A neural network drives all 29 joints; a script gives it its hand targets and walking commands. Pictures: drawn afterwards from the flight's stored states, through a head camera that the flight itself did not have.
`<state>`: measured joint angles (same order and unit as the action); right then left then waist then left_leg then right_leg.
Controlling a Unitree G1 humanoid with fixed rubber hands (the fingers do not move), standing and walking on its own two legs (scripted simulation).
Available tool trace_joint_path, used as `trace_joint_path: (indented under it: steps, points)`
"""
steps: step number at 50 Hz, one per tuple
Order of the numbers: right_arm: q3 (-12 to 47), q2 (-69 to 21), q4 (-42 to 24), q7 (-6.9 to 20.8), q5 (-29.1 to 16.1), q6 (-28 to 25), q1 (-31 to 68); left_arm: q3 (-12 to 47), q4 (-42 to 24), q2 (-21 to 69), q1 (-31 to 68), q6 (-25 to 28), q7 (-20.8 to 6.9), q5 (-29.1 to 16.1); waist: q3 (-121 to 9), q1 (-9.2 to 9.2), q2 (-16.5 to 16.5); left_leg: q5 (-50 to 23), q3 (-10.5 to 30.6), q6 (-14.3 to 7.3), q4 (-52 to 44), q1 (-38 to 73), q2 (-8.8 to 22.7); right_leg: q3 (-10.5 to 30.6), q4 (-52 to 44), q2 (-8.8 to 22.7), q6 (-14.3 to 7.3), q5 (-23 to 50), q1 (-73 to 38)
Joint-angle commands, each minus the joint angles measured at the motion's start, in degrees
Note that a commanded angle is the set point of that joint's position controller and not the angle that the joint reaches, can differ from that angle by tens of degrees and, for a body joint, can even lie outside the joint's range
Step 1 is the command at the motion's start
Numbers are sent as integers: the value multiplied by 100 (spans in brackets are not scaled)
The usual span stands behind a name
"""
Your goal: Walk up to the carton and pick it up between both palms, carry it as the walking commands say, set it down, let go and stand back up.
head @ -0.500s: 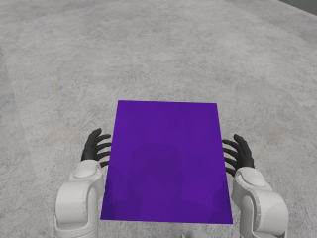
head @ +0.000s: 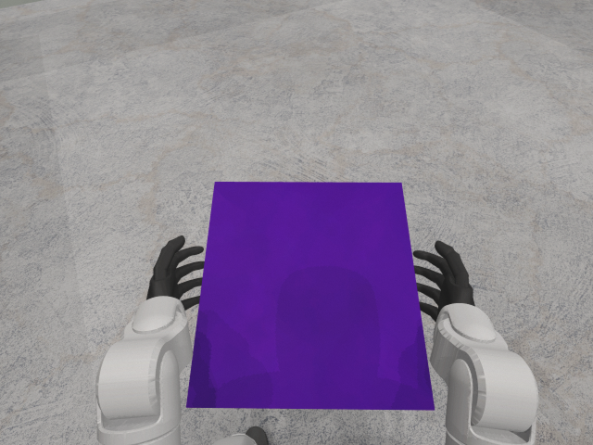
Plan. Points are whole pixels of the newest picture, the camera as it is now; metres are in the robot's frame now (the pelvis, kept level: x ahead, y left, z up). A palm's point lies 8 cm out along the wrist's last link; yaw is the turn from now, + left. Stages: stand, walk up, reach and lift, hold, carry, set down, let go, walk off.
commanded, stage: carry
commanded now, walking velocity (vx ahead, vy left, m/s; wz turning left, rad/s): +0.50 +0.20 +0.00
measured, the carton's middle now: (306, 299) +0.30 +0.01 +0.02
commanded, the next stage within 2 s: none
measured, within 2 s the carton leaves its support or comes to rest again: neither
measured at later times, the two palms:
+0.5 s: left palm (165, 128) +0.60 +0.26 +0.08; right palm (346, 132) +0.60 -0.05 +0.08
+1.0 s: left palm (151, 34) +0.95 +0.39 +0.09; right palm (283, 35) +0.92 +0.08 +0.10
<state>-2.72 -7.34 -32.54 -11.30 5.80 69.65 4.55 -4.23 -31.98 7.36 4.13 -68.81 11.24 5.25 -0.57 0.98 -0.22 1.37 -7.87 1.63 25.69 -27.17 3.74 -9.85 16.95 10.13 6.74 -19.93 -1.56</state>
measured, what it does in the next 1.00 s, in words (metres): walks ahead: left foot, then right foot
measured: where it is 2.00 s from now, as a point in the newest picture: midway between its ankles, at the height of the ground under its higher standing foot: (232, 243)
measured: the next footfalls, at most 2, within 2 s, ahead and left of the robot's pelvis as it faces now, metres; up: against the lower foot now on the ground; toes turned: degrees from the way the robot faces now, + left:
left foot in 0.02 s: +0.18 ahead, +0.14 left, +0.00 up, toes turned +8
right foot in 0.44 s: +0.44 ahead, +0.02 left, +0.00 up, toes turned -11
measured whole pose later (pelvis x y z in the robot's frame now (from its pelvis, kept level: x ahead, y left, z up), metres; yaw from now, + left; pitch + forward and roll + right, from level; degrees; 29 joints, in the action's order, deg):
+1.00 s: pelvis +0.68 +0.25 +0.01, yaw -4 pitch +5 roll -1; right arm -3.1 -7.4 -28.7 -11.3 5.8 69.3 4.7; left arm -5.1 -28.9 7.4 5.4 -69.9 11.3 5.6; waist -0.7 -1.0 0.6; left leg 11.7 -11.2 -4.0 21.4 -14.7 1.0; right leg -4.6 60.0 5.5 1.7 -21.7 28.3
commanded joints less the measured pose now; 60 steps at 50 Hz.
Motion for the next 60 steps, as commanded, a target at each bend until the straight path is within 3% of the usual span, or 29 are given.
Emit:
trace_joint_path:
  steps: [1,2,3,4,6,7,13,18,20,21,22,23,24,25,27,29,32,36,38,40,41,42,43,44,46,48,52,57,60]
  points:
    - [3850,-5207,-264,1427,-2192,4,2068,3811,-538,5010,2194,-79,-1619,-2237,-2093,-206,677,363,-547,-152,-370,2800,-549,-282,2064,186,-487,3539,489]
    - [3786,-5040,-242,1426,-2158,53,2025,3782,-514,4895,2210,-141,-1607,-2148,-2361,-278,91,1384,948,-401,-475,3483,371,-170,3331,-14,-379,2484,1432]
    - [3763,-5138,-141,1465,-2216,46,2201,3890,-566,5085,2390,-173,-1579,-2187,-2426,-303,-1657,1284,3073,-1085,-1091,4460,1531,-45,4575,-927,-309,-489,3462]
    - [3802,-5239,-348,1482,-2290,10,2396,3902,-355,5222,2376,-155,-1584,-2207,-2379,-293,-1476,447,3102,-1350,-1058,4616,1748,598,5252,-734,-547,-1127,4226]
    - [3837,-5667,-222,1566,-2240,-93,2348,4006,-315,5666,2513,-37,-1630,-2323,-2239,-199,-503,-875,2126,-1205,-731,3909,1469,1005,5205,-320,-635,-511,3902]
    - [3893,-5789,-324,1605,-2330,-144,2546,4034,-405,5783,2679,17,-1637,-2380,-2140,-174,-380,-923,1769,-1108,-815,3614,1402,995,4858,-201,-597,-238,3738]
    - [3909,-5600,-371,1648,-2405,-210,2240,3936,-422,5716,2346,132,-1492,-2201,-1751,-202,-671,-1493,876,-1229,-1080,3646,1066,406,3317,-463,-631,206,3728]
    - [3901,-5351,-389,1656,-2367,-120,2175,3898,-391,5520,2151,52,-1455,-2173,-1354,-203,-671,-3270,146,-920,-714,3272,597,-248,1851,-1010,-751,752,2916]
    - [3869,-5216,-374,1627,-2322,-76,2089,3843,-378,5408,2128,11,-1461,-2181,-1547,-186,-687,-4263,-146,-679,68,3174,442,-585,1347,-1327,-798,1034,2102]
    - [3850,-5128,-358,1611,-2302,-51,2096,3801,-360,5382,2139,-9,-1467,-2165,-1836,-99,-651,-4211,-313,-494,794,2818,406,-545,1097,-1222,-911,1309,1234]
    - [3838,-5023,-383,1604,-2316,-25,2270,3741,-336,5360,2034,-24,-1454,-2120,-2186,149,-488,-3683,-492,-212,1988,1868,361,-150,794,-785,-1119,1715,-198]
    - [3821,-4928,-420,1609,-2391,18,2498,3659,-319,5290,1951,-21,-1415,-2046,-2133,357,312,-2015,-277,51,3587,276,-88,1892,334,435,-1622,839,-1130]
    - [3883,-4924,-278,1573,-2275,79,2300,3589,35,5293,1866,-39,-1410,-2027,-2316,110,1727,2036,718,177,4820,-944,-791,4656,-378,1764,-2553,1522,-1406]
    - [3796,-5166,-108,1581,-2245,37,2300,3683,-70,5430,2235,-27,-1438,-2109,-2400,-9,942,2081,1418,-24,5379,-1249,-218,4386,-213,1870,-2476,1615,-1506]
    - [3778,-5470,-138,1622,-2256,-59,2483,3875,-287,5822,2577,33,-1561,-2301,-1798,21,101,1566,1222,57,4939,-1337,124,2915,-218,1453,-2022,1638,-637]
    - [3703,-5655,11,1603,-2166,-197,2310,4015,-196,6064,2681,81,-1657,-2451,-1469,-12,284,1370,971,137,3360,-1100,242,1896,-276,966,-1484,1899,-422]
    - [3737,-5700,-162,1503,-2174,-300,2349,4090,-414,5784,2682,173,-1695,-2570,-1105,62,609,1498,445,93,1450,-484,64,1045,-542,804,-1312,2282,61]
    - [3803,-5531,-255,1415,-2141,-227,2094,3941,-500,5358,2321,127,-1665,-2437,-1198,14,1066,-4,-160,20,365,546,-280,293,-504,602,-930,2991,126]
    - [3834,-5392,-340,1395,-2169,-165,2146,3893,-574,5206,2254,76,-1649,-2389,-1363,3,1142,-262,-329,-33,61,985,-404,44,52,548,-738,3923,-70]
    - [3807,-5218,-243,1387,-2159,-72,2009,3846,-627,5032,2220,-18,-1610,-2324,-1961,-155,772,32,-686,-106,-332,2390,-670,-266,1703,225,-539,3799,250]
    - [3776,-5087,-219,1392,-2138,-13,1955,3796,-607,4894,2213,-86,-1597,-2235,-2258,-263,390,885,311,-316,-392,3268,-30,-119,2796,118,-439,2901,1164]
    - [3764,-5051,-145,1391,-2128,9,2045,3816,-601,4933,2265,-144,-1583,-2230,-2665,-322,-926,1129,2551,-1132,-700,4183,1328,-122,4297,-578,-282,886,2689]
    - [3775,-5108,-207,1398,-2181,-7,2226,3826,-412,5032,2309,-157,-1593,-2259,-2439,-323,-1450,613,3386,-1535,-1075,4575,1752,358,5100,-917,-464,-1133,4091]
    - [3766,-5283,-209,1425,-2173,-41,2283,3912,-293,5235,2394,-115,-1609,-2295,-2335,-284,-1089,-443,3023,-1503,-904,4326,1773,832,5455,-609,-622,-1197,4272]
    - [3863,-5642,-258,1534,-2242,-126,2380,3993,-347,5635,2514,-10,-1634,-2387,-2081,-176,-333,-1426,1925,-1159,-725,3553,1477,989,5082,-219,-582,-407,3829]
    - [3911,-5798,-309,1608,-2395,-189,2390,4020,-444,5761,2587,86,-1588,-2402,-2079,-159,-570,-2384,1265,-1003,-751,3584,1333,797,4379,-251,-523,-141,3685]
    - [3817,-5579,-358,1659,-2430,-196,2156,3996,-453,5727,2268,139,-1440,-2252,-1855,-189,-916,-4051,667,-1009,-824,3808,1126,370,3434,-623,-553,421,3744]
    - [3783,-5394,-437,1687,-2432,-113,2020,3960,-524,5562,2168,74,-1386,-2178,-1615,-221,-884,-4731,-33,-608,-613,3729,646,-282,1734,-1196,-678,1397,3068]
    - [3745,-5259,-501,1643,-2376,-64,2056,3905,-574,5434,2217,7,-1423,-2224,-1819,-163,-870,-4887,-226,-302,358,3604,622,-473,918,-1339,-754,2028,2109]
